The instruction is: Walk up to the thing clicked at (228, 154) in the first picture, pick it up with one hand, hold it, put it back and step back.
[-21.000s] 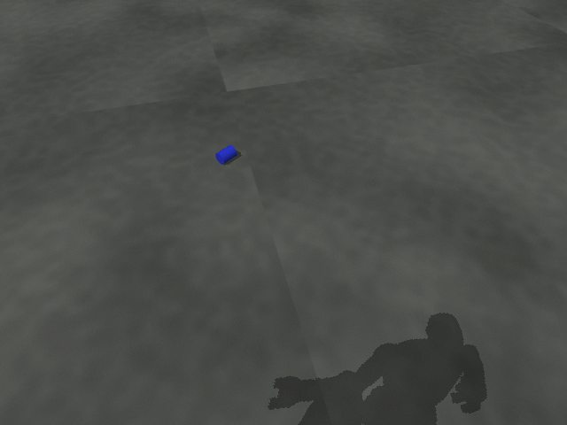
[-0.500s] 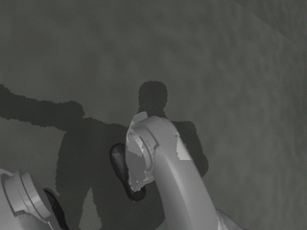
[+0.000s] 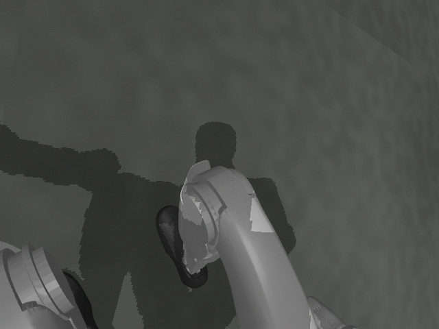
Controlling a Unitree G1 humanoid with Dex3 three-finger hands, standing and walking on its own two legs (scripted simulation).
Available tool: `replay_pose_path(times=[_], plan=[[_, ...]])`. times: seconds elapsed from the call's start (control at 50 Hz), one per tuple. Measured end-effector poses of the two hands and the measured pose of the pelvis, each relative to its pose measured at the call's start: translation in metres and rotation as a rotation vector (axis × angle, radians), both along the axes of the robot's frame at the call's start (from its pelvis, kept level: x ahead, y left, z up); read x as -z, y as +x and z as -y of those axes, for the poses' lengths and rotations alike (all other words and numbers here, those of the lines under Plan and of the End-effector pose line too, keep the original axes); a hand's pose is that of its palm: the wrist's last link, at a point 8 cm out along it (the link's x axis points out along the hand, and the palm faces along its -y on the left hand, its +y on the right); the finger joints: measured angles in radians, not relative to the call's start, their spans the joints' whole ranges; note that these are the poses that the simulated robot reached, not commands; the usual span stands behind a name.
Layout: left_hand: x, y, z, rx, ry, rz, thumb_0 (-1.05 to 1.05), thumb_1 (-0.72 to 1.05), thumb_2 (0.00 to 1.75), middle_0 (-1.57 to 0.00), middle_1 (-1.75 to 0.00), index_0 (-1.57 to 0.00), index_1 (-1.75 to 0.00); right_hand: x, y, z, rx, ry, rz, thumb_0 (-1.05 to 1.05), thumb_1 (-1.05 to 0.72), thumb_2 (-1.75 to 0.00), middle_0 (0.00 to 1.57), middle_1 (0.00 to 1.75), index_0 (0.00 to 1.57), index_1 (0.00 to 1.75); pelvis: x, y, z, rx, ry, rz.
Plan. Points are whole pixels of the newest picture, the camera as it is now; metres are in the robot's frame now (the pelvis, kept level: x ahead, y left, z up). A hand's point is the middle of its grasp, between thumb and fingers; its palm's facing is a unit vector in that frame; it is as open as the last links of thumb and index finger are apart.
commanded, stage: close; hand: left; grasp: from above
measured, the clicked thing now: out of the picture +0.50 +0.30 -0.28
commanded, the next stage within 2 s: settle in 0.06 s
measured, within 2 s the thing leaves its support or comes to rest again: leaves its support in 0.50 s
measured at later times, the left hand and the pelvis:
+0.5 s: hand out of the picture +0.49 +0.31 -0.25, palm faces -0.43 -0.16 -0.89, open 9.4 cm; pelvis +0.00 +0.00 +0.00, yaw +0 degrees
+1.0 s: hand out of the picture +0.48 +0.31 -0.14, palm faces -0.43 -0.11 -0.89, open 9.3 cm; pelvis +0.00 -0.01 +0.02, yaw +6 degrees
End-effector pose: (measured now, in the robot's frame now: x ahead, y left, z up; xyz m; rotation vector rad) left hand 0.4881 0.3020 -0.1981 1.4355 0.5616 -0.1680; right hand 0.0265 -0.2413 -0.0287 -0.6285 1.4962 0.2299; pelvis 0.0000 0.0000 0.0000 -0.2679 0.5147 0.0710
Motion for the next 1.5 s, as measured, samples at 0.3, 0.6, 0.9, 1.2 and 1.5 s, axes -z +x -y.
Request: replay_pose_path(times=[0.3,0.6,0.9,1.2,1.5], plan=[[-0.001,0.004,-0.001,-0.009,0.002,-0.007,0.00,0.14,0.29,-0.77,-0.40,-0.79,-0.35,0.001,-0.003,0.001,0.007,0.005,-0.013,0.00,-0.91,-0.90,0.20,0.30,0.20,0.30,-0.001,0.001,0.001,0.001,0.001,-0.006],[-0.025,0.002,-0.019,-0.022,0.023,0.033,0.00,0.14,0.23,-0.83,-0.30,-0.85,-0.26,0.001,0.005,0.015,0.045,-0.013,-0.023,0.00,-0.91,-0.90,0.20,0.30,0.20,0.30,-0.004,0.007,0.004,-0.008,0.015,-0.045],[-0.100,-0.001,-0.012,0.013,0.036,0.023,0.00,0.13,0.21,-0.86,-0.28,-0.88,-0.24,0.020,0.043,0.029,0.097,0.024,0.094,0.00,-0.91,-0.90,0.20,0.30,0.20,0.30,-0.015,0.007,0.006,-0.039,0.059,-0.089],[-0.131,-0.003,-0.010,0.016,0.041,0.009,0.00,0.14,0.20,-0.86,-0.26,-0.88,-0.22,0.032,0.032,0.033,0.155,-0.006,0.098,0.00,-0.91,-0.90,0.20,0.30,0.20,0.30,-0.019,-0.002,0.013,-0.051,0.095,-0.078],[-0.183,-0.030,-0.029,-0.012,0.029,-0.022,0.00,0.18,0.16,-0.83,-0.29,-0.85,-0.25,0.001,0.039,0.031,0.246,-0.050,0.093,0.00,-0.91,-0.90,0.20,0.30,0.20,0.30,-0.058,0.002,0.007,-0.073,0.096,-0.136]])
